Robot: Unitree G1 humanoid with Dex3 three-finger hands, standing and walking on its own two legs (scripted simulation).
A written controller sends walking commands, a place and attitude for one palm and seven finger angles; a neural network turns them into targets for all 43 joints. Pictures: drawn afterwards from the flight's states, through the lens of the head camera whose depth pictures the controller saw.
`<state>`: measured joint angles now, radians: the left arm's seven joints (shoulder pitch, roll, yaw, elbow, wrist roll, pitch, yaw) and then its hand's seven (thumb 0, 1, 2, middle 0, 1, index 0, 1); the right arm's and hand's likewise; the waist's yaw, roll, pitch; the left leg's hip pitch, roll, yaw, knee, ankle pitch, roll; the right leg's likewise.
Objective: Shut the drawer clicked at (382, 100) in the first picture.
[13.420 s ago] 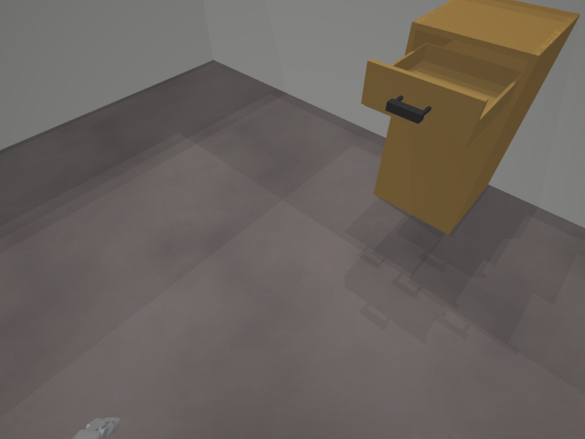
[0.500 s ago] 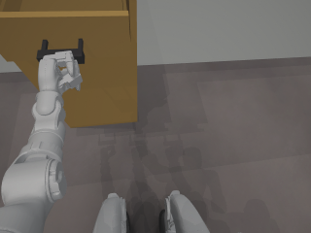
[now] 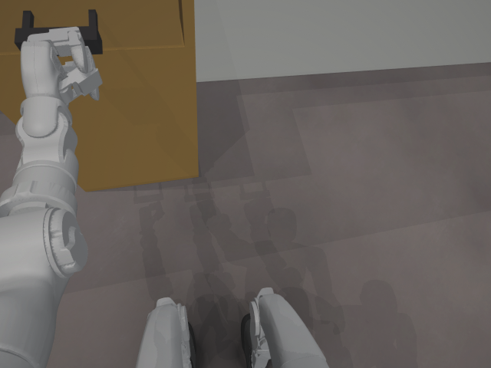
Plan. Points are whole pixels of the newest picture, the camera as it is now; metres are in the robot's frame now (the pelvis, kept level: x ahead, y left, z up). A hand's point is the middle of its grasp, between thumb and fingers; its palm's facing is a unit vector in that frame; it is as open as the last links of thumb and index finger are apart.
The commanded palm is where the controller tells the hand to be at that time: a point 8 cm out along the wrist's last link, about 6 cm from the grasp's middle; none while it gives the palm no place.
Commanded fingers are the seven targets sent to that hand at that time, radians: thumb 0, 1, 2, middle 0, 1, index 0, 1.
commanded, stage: push the drawer shut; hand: left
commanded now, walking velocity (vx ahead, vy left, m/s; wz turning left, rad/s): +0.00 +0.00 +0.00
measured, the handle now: (61, 29) +0.63 +0.21 +0.06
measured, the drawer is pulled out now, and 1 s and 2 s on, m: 0.00 0.00 0.00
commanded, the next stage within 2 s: pull the fist back off the drawer in 0.18 s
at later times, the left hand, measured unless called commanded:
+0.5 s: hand (87, 70) +0.56 +0.17 +0.06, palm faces +0.07 -1.00 -0.06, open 3.1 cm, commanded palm +0.56 +0.19 +0.06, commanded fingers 0.00 0.90 0.90 -1.40 -1.60 -1.40 -1.60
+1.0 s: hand (84, 81) +0.54 +0.18 +0.06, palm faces +0.09 -1.00 -0.03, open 3.2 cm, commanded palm +0.51 +0.21 +0.06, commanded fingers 0.00 0.90 0.90 -1.40 -1.60 -1.40 -1.60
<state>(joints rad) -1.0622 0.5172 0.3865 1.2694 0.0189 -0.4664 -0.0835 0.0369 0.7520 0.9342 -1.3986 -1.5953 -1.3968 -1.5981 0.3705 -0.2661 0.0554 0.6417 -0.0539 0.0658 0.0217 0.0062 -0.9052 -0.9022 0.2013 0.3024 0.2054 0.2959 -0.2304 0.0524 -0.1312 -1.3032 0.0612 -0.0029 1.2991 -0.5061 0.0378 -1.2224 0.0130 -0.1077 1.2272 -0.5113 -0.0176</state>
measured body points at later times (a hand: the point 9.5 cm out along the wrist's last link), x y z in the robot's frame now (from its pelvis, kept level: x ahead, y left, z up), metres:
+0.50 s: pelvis -0.02 +0.00 -0.01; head +0.16 +0.04 +0.40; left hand +0.55 +0.23 +0.07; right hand -0.03 -0.27 -0.10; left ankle +0.04 +0.10 -0.61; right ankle +0.03 -0.12 -0.61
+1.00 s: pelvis +0.02 +0.01 +0.01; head +0.18 +0.03 +0.43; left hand +0.53 +0.23 +0.06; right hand +0.02 -0.25 -0.10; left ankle +0.04 +0.10 -0.61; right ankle +0.03 -0.12 -0.61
